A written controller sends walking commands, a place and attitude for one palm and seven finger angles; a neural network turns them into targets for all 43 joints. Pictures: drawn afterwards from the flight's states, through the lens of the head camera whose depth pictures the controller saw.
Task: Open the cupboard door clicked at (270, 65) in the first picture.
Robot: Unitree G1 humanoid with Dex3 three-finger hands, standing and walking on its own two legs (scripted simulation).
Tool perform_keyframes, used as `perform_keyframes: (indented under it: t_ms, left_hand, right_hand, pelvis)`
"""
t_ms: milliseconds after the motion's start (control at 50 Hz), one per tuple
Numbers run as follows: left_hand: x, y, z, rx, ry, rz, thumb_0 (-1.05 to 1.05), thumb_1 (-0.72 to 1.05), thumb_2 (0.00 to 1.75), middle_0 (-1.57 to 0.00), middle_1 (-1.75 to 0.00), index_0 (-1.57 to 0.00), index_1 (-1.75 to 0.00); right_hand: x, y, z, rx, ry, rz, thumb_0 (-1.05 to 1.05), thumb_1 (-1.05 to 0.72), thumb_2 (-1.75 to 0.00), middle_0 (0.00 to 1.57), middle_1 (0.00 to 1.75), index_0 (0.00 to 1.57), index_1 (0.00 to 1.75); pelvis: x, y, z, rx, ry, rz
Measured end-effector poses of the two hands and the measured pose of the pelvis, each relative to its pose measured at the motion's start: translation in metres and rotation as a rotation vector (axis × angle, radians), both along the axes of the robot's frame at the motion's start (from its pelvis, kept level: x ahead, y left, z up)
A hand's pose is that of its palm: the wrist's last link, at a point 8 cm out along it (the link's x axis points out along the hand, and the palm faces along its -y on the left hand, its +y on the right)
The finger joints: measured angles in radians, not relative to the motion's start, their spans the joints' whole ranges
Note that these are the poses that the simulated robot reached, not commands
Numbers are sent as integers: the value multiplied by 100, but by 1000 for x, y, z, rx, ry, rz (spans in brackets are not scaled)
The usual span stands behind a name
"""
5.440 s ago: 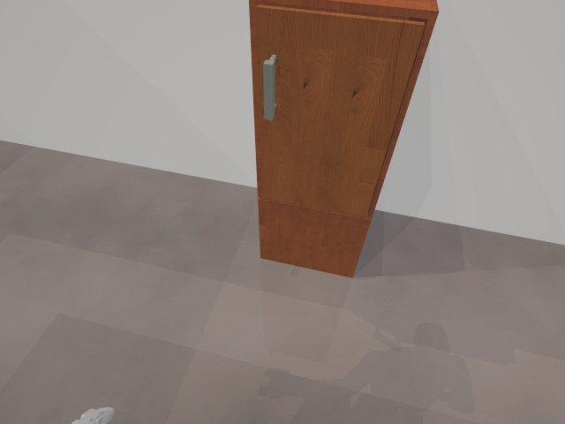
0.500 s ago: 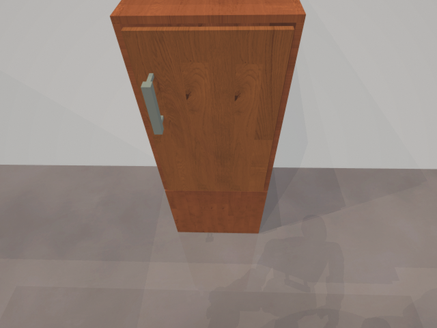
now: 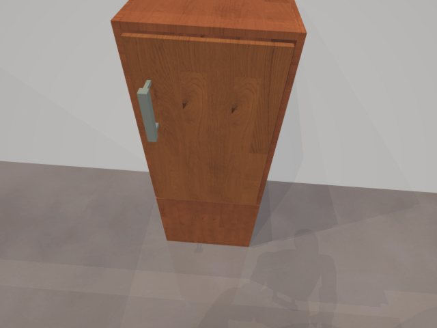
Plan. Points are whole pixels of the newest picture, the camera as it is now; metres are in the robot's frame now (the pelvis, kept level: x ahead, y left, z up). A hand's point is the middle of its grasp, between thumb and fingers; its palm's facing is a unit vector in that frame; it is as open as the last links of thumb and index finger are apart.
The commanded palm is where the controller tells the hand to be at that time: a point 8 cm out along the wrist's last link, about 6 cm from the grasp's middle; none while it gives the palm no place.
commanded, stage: come to a stop and stand still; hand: left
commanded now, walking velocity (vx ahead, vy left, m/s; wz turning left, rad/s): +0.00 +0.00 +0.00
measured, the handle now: (150, 111) +0.57 +0.21 +0.07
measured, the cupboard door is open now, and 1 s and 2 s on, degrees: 0 0 0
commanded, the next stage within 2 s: look again from close up in 1.62 s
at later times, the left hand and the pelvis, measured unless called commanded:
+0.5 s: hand out of the picture +0.06 +0.19 -0.18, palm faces +0.01 -0.97 -0.25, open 7.4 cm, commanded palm none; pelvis +0.03 +0.00 -0.01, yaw -1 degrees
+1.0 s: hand out of the picture +0.03 +0.21 -0.15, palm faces +0.02 -0.97 -0.26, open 7.4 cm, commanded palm none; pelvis -0.03 +0.01 +0.01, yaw +0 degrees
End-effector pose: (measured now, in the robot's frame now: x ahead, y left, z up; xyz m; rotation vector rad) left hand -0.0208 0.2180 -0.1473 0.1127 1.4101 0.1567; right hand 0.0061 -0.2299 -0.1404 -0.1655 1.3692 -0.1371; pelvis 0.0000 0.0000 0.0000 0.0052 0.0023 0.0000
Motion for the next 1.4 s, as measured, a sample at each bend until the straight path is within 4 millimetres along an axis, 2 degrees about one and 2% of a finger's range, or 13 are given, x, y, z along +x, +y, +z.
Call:
perform_keyframes:
  t_ms: [120,240,300,360,520,620,700,800,920,1060,1200,1300,1400]
  left_hand:
    - [0,8,-7,-6,82,18,1,90,90,-20,-30,-20,-30]
    - [36,17,5,64,47,0,1,90,90,-20,-30,-20,-30]
    - [56,19,14,100,-5,-18,1,90,90,-20,-30,-20,-30]
    - [67,21,17,119,-45,-30,1,90,90,-20,-30,-20,-30]
    - [76,24,2,76,-70,-40,1,90,90,-20,-30,-20,-30]
    - [88,25,14,87,-148,-56,1,90,90,-20,-30,-20,-30]
    - [92,31,19,106,-209,-66,1,90,90,-20,-30,-20,-30]
    - [86,39,24,117,-251,-65,1,90,90,-20,-30,-20,-30]
    - [64,43,28,110,-254,-71,1,90,90,-20,-30,-20,-30]
    - [21,41,23,85,-180,-66,1,90,90,-20,-30,-20,-30]
    - [-27,33,15,50,-75,-38,1,90,90,-20,-30,-20,-30]
    - [-57,23,11,22,-8,-19,1,90,90,-20,-30,-20,-30]
    - [-79,14,9,-1,40,-1,1,90,90,-20,-30,-20,-30]
  right_hand:
    - [29,8,2,-22,-24,0,0,-91,-89,19,30,20,30]
    - [36,10,-7,3,0,-31,1,-93,-89,20,30,20,30]
    - [41,4,-10,17,14,-41,1,-93,-89,20,30,20,30]
    - [51,-1,-9,18,3,-37,1,-93,-89,20,30,20,30]
    - [91,-2,1,-20,-144,6,1,-92,-89,20,30,20,30]
    - [106,-7,8,-38,-237,3,1,-91,-89,20,30,20,30]
    - [107,-8,14,-41,-282,8,0,-91,-89,20,30,20,30]
    - [93,-7,19,-42,-301,17,0,-91,-89,20,30,20,30]
    - [55,-6,20,-37,-270,11,1,-91,-89,20,30,20,30]
    - [-6,-4,16,-32,-152,-9,1,-91,-89,20,30,20,30]
    - [-64,5,12,-22,-21,-45,1,-91,-89,20,30,20,30]
    - [-90,17,10,-3,38,-69,1,-91,-89,20,30,20,30]
    - [-104,31,7,21,65,-86,1,-91,-89,20,30,20,30]
  pelvis:
    - [25,7,-4,14,6,-12]
    - [32,2,-2,31,13,-22]
    - [32,-3,0,34,31,-21]
    - [31,-4,1,37,35,-14]
    - [32,2,-6,24,19,-11]
    - [28,5,-4,-3,28,-14]
    - [19,4,-3,8,16,-11]
    - [4,6,-1,8,-18,-10]
    - [-18,8,3,-4,-46,-7]
    - [-38,11,7,-10,-47,-2]
    - [-49,14,9,-16,-45,1]
    - [-55,16,10,-17,-43,0]
    - [-60,18,10,-16,-38,-2]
